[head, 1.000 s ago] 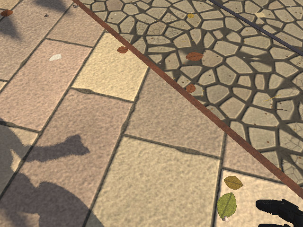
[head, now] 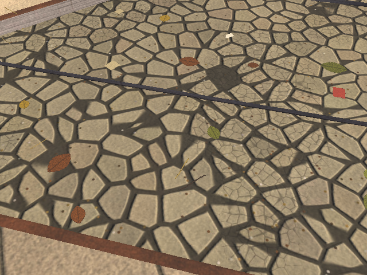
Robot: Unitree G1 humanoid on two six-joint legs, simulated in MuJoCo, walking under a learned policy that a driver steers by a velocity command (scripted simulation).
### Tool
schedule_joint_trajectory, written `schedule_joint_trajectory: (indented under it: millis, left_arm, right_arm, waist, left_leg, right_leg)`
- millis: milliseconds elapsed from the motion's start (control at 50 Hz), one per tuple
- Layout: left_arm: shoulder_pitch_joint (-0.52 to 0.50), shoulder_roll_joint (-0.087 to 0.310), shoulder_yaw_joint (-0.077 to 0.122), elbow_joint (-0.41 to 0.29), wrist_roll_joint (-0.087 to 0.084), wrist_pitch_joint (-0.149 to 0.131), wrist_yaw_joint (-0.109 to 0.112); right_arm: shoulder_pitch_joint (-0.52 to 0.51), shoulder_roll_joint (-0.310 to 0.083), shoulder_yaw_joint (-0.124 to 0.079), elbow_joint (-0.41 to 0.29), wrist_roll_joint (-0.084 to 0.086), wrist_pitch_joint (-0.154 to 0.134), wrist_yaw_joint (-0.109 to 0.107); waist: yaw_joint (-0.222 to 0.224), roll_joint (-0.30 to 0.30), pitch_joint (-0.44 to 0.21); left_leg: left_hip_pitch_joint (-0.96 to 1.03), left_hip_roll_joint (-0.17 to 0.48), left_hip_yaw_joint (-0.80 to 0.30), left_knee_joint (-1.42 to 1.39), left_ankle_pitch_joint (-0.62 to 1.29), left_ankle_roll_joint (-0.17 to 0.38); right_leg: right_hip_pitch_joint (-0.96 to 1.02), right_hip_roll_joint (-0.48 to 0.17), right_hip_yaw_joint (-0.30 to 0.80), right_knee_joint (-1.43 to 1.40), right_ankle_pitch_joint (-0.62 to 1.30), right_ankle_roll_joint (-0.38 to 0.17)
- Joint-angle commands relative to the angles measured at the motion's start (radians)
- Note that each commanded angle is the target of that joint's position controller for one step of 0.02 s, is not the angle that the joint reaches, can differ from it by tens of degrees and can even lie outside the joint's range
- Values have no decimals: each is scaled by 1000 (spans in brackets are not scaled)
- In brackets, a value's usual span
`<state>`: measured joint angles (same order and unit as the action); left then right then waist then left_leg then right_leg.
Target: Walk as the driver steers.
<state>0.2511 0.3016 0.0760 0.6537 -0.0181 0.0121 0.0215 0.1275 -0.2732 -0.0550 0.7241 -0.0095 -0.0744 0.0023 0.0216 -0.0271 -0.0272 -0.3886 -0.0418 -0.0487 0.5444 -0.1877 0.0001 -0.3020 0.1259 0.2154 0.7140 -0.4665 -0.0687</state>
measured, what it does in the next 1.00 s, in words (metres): walks ahead, turning right: right foot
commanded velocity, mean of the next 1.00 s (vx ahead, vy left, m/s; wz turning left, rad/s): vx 0.46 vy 0.00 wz -0.36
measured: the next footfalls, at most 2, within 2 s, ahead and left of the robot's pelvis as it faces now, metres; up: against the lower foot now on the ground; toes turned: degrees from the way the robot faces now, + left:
right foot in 0.44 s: +0.30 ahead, -0.21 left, +0.00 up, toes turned -18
left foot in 1.14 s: +0.78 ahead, -0.10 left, -0.14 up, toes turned -13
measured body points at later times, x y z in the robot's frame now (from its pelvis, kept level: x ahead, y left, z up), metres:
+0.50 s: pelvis +0.20 -0.09 -0.01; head +0.24 -0.11 +0.43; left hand +0.48 +0.09 -0.08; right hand +0.14 -0.38 -0.14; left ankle +0.08 +0.12 -0.67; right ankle +0.26 -0.20 -0.73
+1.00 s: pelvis +0.47 -0.16 -0.02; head +0.48 -0.17 +0.43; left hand +0.58 +0.11 -0.14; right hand +0.56 -0.46 -0.12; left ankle +0.71 -0.08 -0.71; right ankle +0.26 -0.20 -0.73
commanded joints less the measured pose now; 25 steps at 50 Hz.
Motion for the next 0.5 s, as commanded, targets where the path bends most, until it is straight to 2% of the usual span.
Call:
schedule_joint_trajectory:
  millis: [20,40,60,80,120,180,220,300,360,380,400,420,440,460,480,500]
  left_arm:
    - [6,124,17,-113,-5,-32,2]
    - [-37,151,29,-106,0,-28,-2]
    - [-36,140,32,-99,5,-22,-4]
    - [-49,129,32,-107,1,-21,-10]
    - [-59,82,21,-114,-9,-25,-25]
    - [-108,49,9,-137,-9,-29,-34]
    - [-133,36,3,-146,-6,-29,-38]
    - [-201,18,-8,-158,-6,-31,-57]
    - [-224,32,-2,-173,-9,-26,-70]
    - [-215,42,3,-176,-7,-24,-72]
    - [-192,61,15,-176,-7,-28,-76]
    - [-82,86,35,-148,-2,-28,-73]
    - [97,147,71,-93,-5,-26,-62]
    - [230,256,102,-80,-13,-20,-41]
    - [196,308,92,-103,-21,-37,-52]
    - [190,204,62,-106,-17,-52,-61]
  right_arm:
    - [178,-193,-64,-24,4,-23,0]
    - [157,-152,-54,-31,13,-19,-3]
    - [134,-142,-49,-41,15,-14,-7]
    - [123,-127,-42,-37,16,-10,-10]
    - [132,-115,-36,-28,6,-12,-15]
    - [159,-139,-43,-6,-1,-16,-18]
    - [165,-158,-48,10,1,-13,-15]
    - [180,-191,-56,35,17,-4,-11]
    - [193,-218,-66,51,36,6,-7]
    - [189,-230,-71,54,42,10,-7]
    - [180,-247,-77,56,42,15,-11]
    - [167,-252,-78,58,43,23,-16]
    - [188,-218,-67,58,34,25,-22]
    - [208,-145,-39,18,-6,19,-23]
    - [236,-74,-9,-36,-16,-14,-12]
    - [134,-176,-34,-42,29,-37,-1]
  waist:
    - [-68,230,-21]
    - [-78,170,26]
    - [-66,143,27]
    - [-64,150,49]
    - [-66,166,58]
    - [-84,149,54]
    - [-91,136,53]
    - [-112,136,74]
    - [-105,138,96]
    - [-90,140,95]
    - [-65,134,77]
    - [6,122,19]
    - [83,81,-84]
    - [114,-105,-188]
    - [34,-284,-327]
    - [92,-156,-278]
  left_leg:
    - [446,448,-675,-294,-409,261]
    - [404,398,-548,-284,-401,221]
    - [380,351,-454,-289,-364,183]
    - [354,332,-386,-300,-293,170]
    - [303,287,-248,-339,-162,159]
    - [311,290,-129,-364,-15,176]
    - [325,293,-61,-363,69,176]
    - [322,293,59,-348,133,150]
    - [351,329,96,-329,162,133]
    - [366,338,113,-297,247,124]
    - [376,336,140,-237,419,111]
    - [374,309,191,-86,599,86]
    - [280,263,233,141,649,55]
    - [-40,190,251,519,239,-1]
    - [-325,15,55,767,-409,-23]
    - [-437,66,-44,841,-340,-6]
  right_leg:
    - [-527,-89,-21,376,-136,26]
    - [-542,-113,-42,420,-53,42]
    - [-531,-130,-66,444,10,54]
    - [-539,-154,-71,444,61,61]
    - [-498,-180,-107,431,149,70]
    - [-499,-201,-134,349,239,89]
    - [-481,-211,-145,253,301,95]
    - [-384,-204,-203,57,386,79]
    - [-324,-192,-240,-20,326,40]
    - [-291,-177,-258,-42,284,19]
    - [-229,-149,-281,-71,266,-5]
    - [-81,-105,-313,-140,291,-35]
    - [185,-62,-311,-161,332,-71]
    - [500,-281,52,-187,272,-175]
    - [662,-437,579,-374,21,-321]
    - [634,-441,545,-432,-12,-274]
Velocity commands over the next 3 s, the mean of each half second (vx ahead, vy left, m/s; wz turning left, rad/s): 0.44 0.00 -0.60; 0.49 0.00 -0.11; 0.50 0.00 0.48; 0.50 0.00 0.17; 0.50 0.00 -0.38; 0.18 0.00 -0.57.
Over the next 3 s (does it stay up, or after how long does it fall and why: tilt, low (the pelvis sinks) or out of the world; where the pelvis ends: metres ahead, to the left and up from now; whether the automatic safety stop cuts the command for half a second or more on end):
stays up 1.52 -0.20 -0.11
